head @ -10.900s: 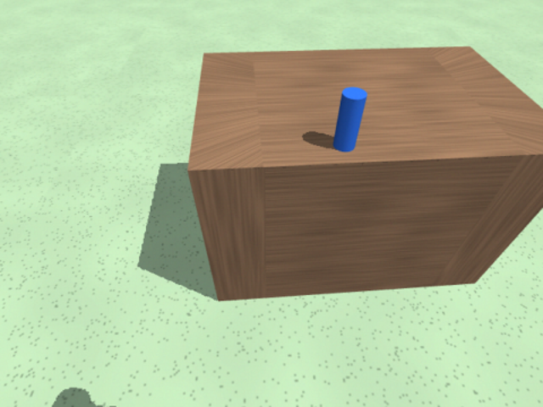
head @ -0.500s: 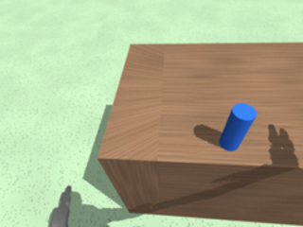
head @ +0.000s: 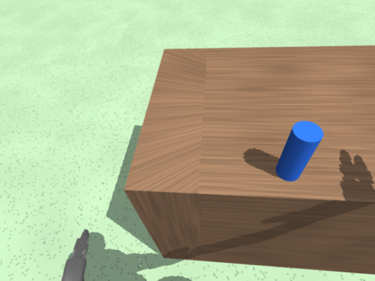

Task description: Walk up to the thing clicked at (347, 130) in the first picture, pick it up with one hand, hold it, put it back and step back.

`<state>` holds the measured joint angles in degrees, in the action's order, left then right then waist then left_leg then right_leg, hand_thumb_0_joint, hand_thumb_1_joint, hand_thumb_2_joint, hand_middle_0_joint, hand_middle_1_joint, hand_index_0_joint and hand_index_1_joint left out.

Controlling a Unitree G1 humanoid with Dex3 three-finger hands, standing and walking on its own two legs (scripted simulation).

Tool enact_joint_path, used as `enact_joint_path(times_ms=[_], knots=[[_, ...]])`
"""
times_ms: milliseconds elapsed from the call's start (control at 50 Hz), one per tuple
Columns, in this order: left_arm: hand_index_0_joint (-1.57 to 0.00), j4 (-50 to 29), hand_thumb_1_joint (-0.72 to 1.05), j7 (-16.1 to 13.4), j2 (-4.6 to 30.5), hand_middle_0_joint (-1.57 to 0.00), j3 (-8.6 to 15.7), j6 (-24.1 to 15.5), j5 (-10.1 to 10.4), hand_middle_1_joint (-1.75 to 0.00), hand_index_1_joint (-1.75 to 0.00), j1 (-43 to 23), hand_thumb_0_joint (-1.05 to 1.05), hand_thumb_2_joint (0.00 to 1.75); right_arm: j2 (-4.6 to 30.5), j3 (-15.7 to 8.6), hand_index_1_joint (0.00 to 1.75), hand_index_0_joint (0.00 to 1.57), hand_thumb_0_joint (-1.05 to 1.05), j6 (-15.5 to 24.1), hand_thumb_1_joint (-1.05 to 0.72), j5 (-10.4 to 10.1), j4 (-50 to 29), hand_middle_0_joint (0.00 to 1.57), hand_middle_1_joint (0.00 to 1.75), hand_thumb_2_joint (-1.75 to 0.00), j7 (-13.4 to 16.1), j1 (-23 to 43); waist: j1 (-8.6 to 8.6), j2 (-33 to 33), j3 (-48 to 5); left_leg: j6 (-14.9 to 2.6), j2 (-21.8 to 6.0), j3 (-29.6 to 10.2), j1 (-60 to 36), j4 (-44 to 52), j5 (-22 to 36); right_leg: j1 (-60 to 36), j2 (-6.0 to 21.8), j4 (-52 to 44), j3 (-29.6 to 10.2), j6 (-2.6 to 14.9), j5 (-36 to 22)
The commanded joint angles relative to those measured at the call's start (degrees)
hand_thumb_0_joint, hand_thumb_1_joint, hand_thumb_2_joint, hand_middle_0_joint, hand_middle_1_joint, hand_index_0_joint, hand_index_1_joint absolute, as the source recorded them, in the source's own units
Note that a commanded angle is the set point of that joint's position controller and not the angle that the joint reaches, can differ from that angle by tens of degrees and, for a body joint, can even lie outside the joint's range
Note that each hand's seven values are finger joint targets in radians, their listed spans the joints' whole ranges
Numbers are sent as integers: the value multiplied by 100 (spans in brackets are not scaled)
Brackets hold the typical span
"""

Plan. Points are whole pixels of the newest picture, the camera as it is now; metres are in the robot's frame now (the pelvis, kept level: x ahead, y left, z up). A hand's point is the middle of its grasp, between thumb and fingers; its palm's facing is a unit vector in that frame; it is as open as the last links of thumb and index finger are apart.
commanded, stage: approach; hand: right
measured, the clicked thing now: (296, 153) +0.43 -0.21 +0.03
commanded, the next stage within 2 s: close in in 0.32 s
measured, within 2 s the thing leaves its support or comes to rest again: neither
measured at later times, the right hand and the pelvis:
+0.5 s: hand (336, 169) +0.40 -0.29 +0.01, palm faces +0.07 +1.00 +0.07, open 17.7 cm; pelvis +0.00 +0.00 -0.03, yaw +2 degrees
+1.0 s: hand (307, 166) +0.40 -0.23 +0.01, palm faces +0.13 +0.99 +0.04, open 17.7 cm; pelvis -0.01 +0.00 -0.04, yaw +2 degrees
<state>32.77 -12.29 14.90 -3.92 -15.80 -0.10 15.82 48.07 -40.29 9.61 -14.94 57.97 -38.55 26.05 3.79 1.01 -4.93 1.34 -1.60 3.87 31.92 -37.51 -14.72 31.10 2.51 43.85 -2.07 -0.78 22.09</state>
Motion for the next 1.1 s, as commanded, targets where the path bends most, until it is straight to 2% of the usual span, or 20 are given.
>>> enact_joint_path(times_ms=[0,20,100,260,320,380,440,500,560,580,600,660,740,800,860,920,980,1020,1060,1080], knots=[[-5,-662,-55,-109,948,-5,445,-303,-17,-5,-5,-389,0,4,2238,-154,5,4,0,298,60,-230,-1011,4,5,-5,-3,1635,-72,-1237,-1410,-287,172,-125,-918,280,784,-517,-174,-749,-36,32,-1539],[-5,-686,-55,-96,831,-5,327,-317,-14,-5,-5,-335,0,4,2119,-29,5,5,0,275,59,-209,-916,4,5,-4,-17,1659,-13,-1099,-1321,-268,174,-131,-824,293,683,-460,-177,-747,-24,60,-1317],[-5,-978,-55,-109,1117,-5,585,-403,-16,-5,-5,-331,0,4,1626,284,5,4,0,308,61,-269,-759,3,5,-5,-20,1609,168,-666,-1269,-198,156,-176,-671,310,362,-321,-189,-701,-21,143,-732],[-6,-1191,-53,82,856,-5,510,-446,-56,-5,-5,53,0,3,885,575,5,5,0,864,61,-287,-945,3,5,-6,319,1814,217,-646,-1466,-153,128,-220,-219,-214,518,-35,-236,-212,-6,129,-929],[-6,-1335,-52,156,957,-5,682,-431,-102,-5,-5,52,0,3,1049,406,5,4,0,1195,59,-211,-1280,3,5,-6,558,1963,188,-1007,-1972,-180,142,-208,2,-570,764,-134,-219,81,-4,40,-1497],[-6,-1351,-52,290,733,-5,595,-346,-182,-5,-5,110,0,3,571,547,6,3,0,1482,61,-118,-1137,2,6,-7,794,1952,173,-1064,-2083,-189,188,-204,424,-886,903,-87,-149,485,-29,-18,-2238],[-6,-1803,-56,324,920,-6,822,-256,-249,-6,-5,-69,0,4,743,425,5,4,0,1732,61,25,-1409,3,5,-6,1071,2306,151,-1342,-2564,-218,199,-241,468,-1160,975,-32,-139,737,-15,-54,-2428],[-7,-2456,-55,416,1064,-6,1034,-91,-256,-6,-5,200,0,4,429,484,6,3,0,1746,61,144,-1624,2,6,-7,1334,2228,106,-1392,-3181,-223,246,-237,208,-1295,1095,-250,-141,854,-15,-57,-2676],[-6,-2316,-55,519,962,-6,1106,102,-256,-6,-5,790,0,4,-13,581,6,3,0,1672,60,222,-1412,3,6,-7,1629,1897,94,-1221,-2758,-221,245,-222,259,-1320,1064,95,-166,840,38,-51,-2462],[-6,-2540,-55,577,737,-6,903,145,-227,-6,-5,651,0,4,-391,800,6,3,0,1640,61,217,-1377,2,6,-7,1697,1983,157,-1109,-2504,-224,254,-219,372,-1289,861,314,-176,782,42,-21,-2050],[-6,-2790,-55,582,797,-6,1004,142,-220,-6,-5,466,0,4,-708,1045,6,3,0,1647,61,236,-1711,2,6,-7,1738,2275,258,-988,-2726,-231,259,-180,463,-1318,772,218,-132,752,-2,-27,-1909],[-6,-2690,-55,651,851,-6,1089,241,-180,-5,-5,717,0,5,-630,997,6,3,0,1586,61,348,-1637,2,6,-7,1958,1953,80,-970,-2205,-258,259,-137,633,-1324,330,478,-95,572,-38,-59,-1295],[-6,-3254,-55,713,952,-5,1267,322,-153,-5,-5,540,0,5,-757,1080,6,3,0,1567,61,409,-2255,2,6,-8,2190,2169,56,-884,-2754,-235,217,-158,220,-1353,641,218,-137,618,7,-28,-1555],[-6,-3091,-54,795,745,-5,1175,422,-102,-5,-5,767,0,4,-1227,1245,6,3,0,1458,59,369,-1812,3,6,-7,2326,1860,161,-443,-1846,-209,200,-184,446,-1248,334,792,-173,580,63,63,-926],[-6,-3308,-54,798,892,-5,1336,444,-87,-5,-4,624,0,4,-1005,1235,6,3,0,1512,61,456,-2331,2,6,-8,2453,2278,168,-486,-2174,-189,157,-290,361,-1183,31,735,-174,572,111,112,-424],[-6,-3362,-53,874,667,-5,1170,493,-50,-5,-4,894,0,3,-1491,1526,6,3,0,1476,60,438,-2427,2,6,-7,2491,2133,178,-444,-2066,-184,167,-248,405,-1190,113,634,-178,535,102,94,-514],[-5,-3216,-53,877,842,-5,1394,543,-53,-5,-4,1013,0,4,-1334,1437,6,3,0,1419,61,507,-2465,2,6,-7,2585,2168,211,-515,-2164,-180,134,-298,460,-1228,212,599,-202,611,138,111,-607],[-5,-3389,-54,873,877,-5,1436,528,-47,-5,-4,837,0,4,-1493,1560,6,3,0,1418,61,494,-2636,2,6,-7,2653,2274,220,-480,-2254,-172,128,-298,311,-1188,216,546,-198,591,139,115,-556],[-5,-3341,-54,926,621,-5,1174,568,-29,-5,-4,875,0,4,-1692,1627,6,3,0,1382,60,495,-2504,2,6,-7,2712,2107,86,-404,-1881,-190,148,-251,505,-1179,-63,763,-188,506,107,104,-335],[-5,-3326,-53,915,732,-5,1348,568,-23,-5,-4,886,0,4,-1591,1579,6,3,0,1391,60,513,-2539,2,6,-7,2752,2111,146,-484,-2054,-184,130,-292,431,-1163,-87,678,-188,504,111,101,-298]])
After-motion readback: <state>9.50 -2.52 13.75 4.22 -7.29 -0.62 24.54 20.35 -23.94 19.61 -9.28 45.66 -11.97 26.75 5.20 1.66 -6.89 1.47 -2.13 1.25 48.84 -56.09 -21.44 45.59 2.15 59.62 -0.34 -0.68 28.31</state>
